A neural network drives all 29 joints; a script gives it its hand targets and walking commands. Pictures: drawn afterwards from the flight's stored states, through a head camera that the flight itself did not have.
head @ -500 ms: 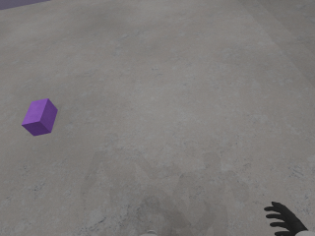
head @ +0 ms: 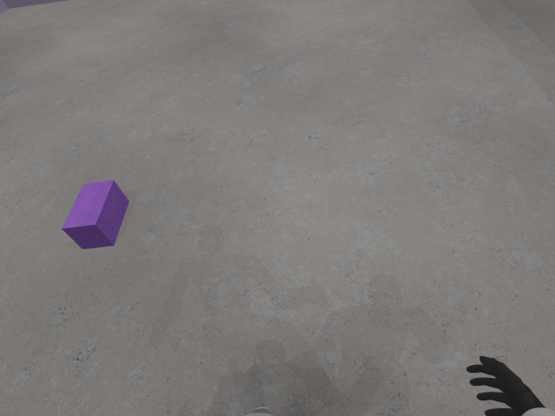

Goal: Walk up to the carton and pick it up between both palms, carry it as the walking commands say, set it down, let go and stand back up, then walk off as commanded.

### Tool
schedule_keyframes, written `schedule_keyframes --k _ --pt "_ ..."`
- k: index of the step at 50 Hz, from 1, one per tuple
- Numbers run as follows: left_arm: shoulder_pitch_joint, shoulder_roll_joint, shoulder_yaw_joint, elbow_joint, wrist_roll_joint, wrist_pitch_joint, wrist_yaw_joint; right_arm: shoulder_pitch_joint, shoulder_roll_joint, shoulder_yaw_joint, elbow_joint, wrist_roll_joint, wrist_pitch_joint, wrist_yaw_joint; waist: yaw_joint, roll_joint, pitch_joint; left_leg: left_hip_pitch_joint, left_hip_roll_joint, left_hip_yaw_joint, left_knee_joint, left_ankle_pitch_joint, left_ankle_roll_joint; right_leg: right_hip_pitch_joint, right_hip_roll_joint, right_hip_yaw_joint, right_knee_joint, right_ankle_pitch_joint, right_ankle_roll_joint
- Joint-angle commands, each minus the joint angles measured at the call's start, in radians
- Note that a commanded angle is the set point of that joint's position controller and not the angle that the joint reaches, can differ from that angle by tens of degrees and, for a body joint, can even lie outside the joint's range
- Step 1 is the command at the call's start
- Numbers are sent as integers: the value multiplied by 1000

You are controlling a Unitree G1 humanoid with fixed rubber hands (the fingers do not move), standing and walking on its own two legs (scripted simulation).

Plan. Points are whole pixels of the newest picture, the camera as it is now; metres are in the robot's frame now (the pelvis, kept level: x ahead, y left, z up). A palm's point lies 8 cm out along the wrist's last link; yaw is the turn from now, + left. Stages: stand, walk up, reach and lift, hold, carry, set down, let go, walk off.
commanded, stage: walk up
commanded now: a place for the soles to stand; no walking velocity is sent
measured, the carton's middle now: (98, 214) +1.18 +0.99 -0.68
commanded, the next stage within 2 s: none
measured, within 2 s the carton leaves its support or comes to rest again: neither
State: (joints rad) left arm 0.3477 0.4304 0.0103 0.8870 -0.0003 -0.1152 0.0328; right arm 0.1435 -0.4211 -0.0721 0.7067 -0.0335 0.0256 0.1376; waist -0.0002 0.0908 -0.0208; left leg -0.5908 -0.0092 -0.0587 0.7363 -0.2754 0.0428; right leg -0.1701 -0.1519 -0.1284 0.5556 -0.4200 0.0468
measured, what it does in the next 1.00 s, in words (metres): walks ahead: left foot, then right foot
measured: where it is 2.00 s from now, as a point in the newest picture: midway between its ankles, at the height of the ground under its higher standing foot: (178, 361)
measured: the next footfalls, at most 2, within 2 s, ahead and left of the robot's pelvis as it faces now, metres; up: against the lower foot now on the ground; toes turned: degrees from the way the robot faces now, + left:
left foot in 0.04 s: +0.17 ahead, +0.14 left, +0.00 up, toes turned -3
right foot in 0.22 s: +0.13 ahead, -0.08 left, +0.00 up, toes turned -4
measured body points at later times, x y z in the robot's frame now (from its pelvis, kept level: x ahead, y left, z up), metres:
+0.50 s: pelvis +0.16 +0.12 -0.01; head +0.19 +0.08 +0.44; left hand +0.17 +0.46 -0.09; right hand +0.35 -0.17 -0.12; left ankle +0.26 +0.26 -0.72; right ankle +0.09 -0.07 -0.72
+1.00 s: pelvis +0.28 +0.25 -0.03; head +0.30 +0.23 +0.42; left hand +0.24 +0.60 -0.10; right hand +0.50 -0.02 -0.12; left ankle +0.35 +0.38 -0.73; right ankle +0.23 +0.05 -0.70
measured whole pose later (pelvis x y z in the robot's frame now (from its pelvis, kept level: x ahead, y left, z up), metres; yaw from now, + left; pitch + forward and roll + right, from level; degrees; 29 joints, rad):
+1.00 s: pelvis +0.28 +0.25 -0.03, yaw +11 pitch +0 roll -2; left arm 0.37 0.45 0.01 0.88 0.00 -0.11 0.04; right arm 0.13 -0.44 -0.08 0.71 -0.05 0.02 0.11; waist 0.00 0.10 0.03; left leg -0.54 -0.01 -0.05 0.77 -0.23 0.04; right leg -0.29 -0.19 -0.09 0.92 -0.49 0.02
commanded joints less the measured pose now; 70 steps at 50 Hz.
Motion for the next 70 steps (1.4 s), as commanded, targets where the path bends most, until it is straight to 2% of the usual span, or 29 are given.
schedule_keyframes --k 1,2,3,4,9,11,13,15,17,20,24,25,26,28,32,34,36,38,41,47,48,49,50,53,59,61,62,66,70 --pt "-43 271 110 -57 6 -11 3 137 -173 -88 -17 -11 -35 -18 -124 -109 -132 434 -122 199 -205 69 54 5 -83 -119 227 734 -126" --pt "-45 214 85 -85 10 -16 12 248 -251 -117 12 -31 -32 -37 -167 51 -150 576 -5 -43 -224 71 128 -202 -49 -101 531 556 -84" --pt "-101 159 71 -118 10 -11 11 210 -318 -127 -3 -17 -22 -53 -137 240 -30 557 165 -436 -373 -30 184 -520 94 -41 691 -184 -57" --pt "-118 238 86 -123 0 -8 18 178 -349 -125 -24 7 -25 -52 -120 152 -23 504 236 -633 -453 -134 302 -577 101 66 724 -171 -80" --pt "-30 250 92 -16 8 -20 5 53 -239 -94 -75 -15 -23 -34 -50 85 92 135 129 -432 -435 -168 251 -243 51 44 236 -168 -85" --pt "138 218 98 39 -1 -32 17 -58 -202 -80 -108 -13 -11 -27 57 31 40 -43 73 -318 -286 -153 197 78 84 33 -66 88 -103" --pt "185 419 152 36 41 -46 33 -107 -111 -51 -150 -6 -25 -22 137 -366 38 -429 -121 -42 227 -153 -5 377 -367 583 -381 -112 -248" --pt "68 358 145 -27 22 -44 34 -76 -193 -67 -106 -10 -36 -32 58 -140 20 -418 0 -110 330 -154 -55 397 -374 431 -206 383 -317" --pt "67 317 136 -34 21 -36 39 -77 -166 -59 -120 -15 -40 -23 45 -189 -57 -363 19 -21 255 -142 -39 449 -263 200 -115 718 -252" --pt "57 327 138 -58 25 -26 32 -135 -119 -48 -149 -8 -36 -4 49 -248 -70 -196 31 64 38 -42 -18 327 -197 74 -97 727 -210" --pt "-33 287 106 -68 9 -14 14 92 -168 -86 -32 -19 -39 -19 -98 -143 -137 387 -79 198 -173 49 40 -40 -103 -92 176 648 -147" --pt "-2 223 82 -80 12 -15 16 221 -246 -117 0 -30 -37 -37 -148 33 -176 550 -18 5 -201 -6 106 -201 -53 -72 458 487 -105" --pt "-49 170 67 -106 15 -11 13 209 -322 -136 -4 -27 -28 -54 -124 221 -33 546 171 -378 -334 -100 174 -506 59 -38 657 -160 -73" --pt "-76 261 85 -91 2 -6 21 138 -325 -122 -34 18 -37 -53 -91 92 48 410 251 -619 -453 -215 317 -567 60 89 696 -135 -91" --pt "22 243 90 -9 3 -21 10 57 -239 -98 -67 -16 -22 -41 -40 99 74 146 142 -370 -401 -189 245 -245 48 37 239 -172 -84" --pt "194 222 96 56 0 -33 21 -69 -195 -85 -106 -16 -10 -36 70 20 36 -70 73 -265 -227 -187 170 109 79 47 -85 70 -115" --pt "216 430 154 35 41 -42 37 -152 -124 -60 -152 -14 -18 -30 134 -342 41 -450 -60 -12 290 -195 -21 337 -394 640 -363 -91 -263" --pt "101 363 141 -27 22 -43 39 -114 -201 -74 -112 -12 -29 -34 57 -133 16 -414 32 -65 341 -157 -52 366 -345 465 -190 371 -317" --pt "126 328 134 -39 25 -33 43 -135 -154 -63 -137 -21 -30 -21 59 -219 -63 -298 30 22 226 -143 -37 371 -229 194 -81 804 -250" --pt "2 307 109 -76 13 -16 28 39 -174 -96 -40 -21 -33 -17 -86 -170 -128 371 -32 171 -136 16 34 -77 -126 -25 144 603 -166" --pt "48 240 81 -82 14 -18 28 163 -242 -122 -1 -35 -33 -35 -126 20 -182 537 -17 82 -177 -59 79 -197 -66 -36 415 474 -130" --pt "12 170 61 -107 17 -15 24 193 -320 -145 1 -36 -28 -51 -125 235 -69 562 192 -320 -314 -174 141 -481 35 -16 635 -76 -89" --pt "-55 227 74 -116 2 -8 33 165 -359 -142 -24 -6 -31 -55 -132 178 -15 495 276 -610 -482 -240 230 -607 115 55 694 -169 -90" --pt "0 278 89 -51 3 -5 18 63 -268 -117 -61 7 -28 -51 -49 55 89 267 203 -402 -432 -328 236 -448 8 78 525 -113 -96" --pt "182 233 97 47 -2 -26 23 -56 -209 -95 -113 -14 -6 -35 43 14 40 -1 112 -236 -275 -306 187 49 98 9 -28 102 -101" --pt "287 421 149 51 32 -40 36 -141 -116 -65 -159 -12 -17 -28 142 -367 18 -381 -74 47 236 -219 4 335 -296 639 -340 -185 -258" --pt "200 414 153 5 27 -39 42 -174 -179 -68 -141 -22 -18 -38 112 -201 51 -410 45 -55 318 -193 -31 292 -391 666 -267 26 -339" --pt "168 353 137 -36 27 -41 51 -138 -163 -73 -138 -17 -32 -25 62 -181 -110 -261 73 -5 246 -195 -34 319 -259 323 -75 663 -305" --pt "83 380 136 -68 30 -32 46 -129 -160 -86 -118 -15 -31 -11 12 -225 -84 7 69 88 51 -102 -12 38 -205 196 -52 478 -258"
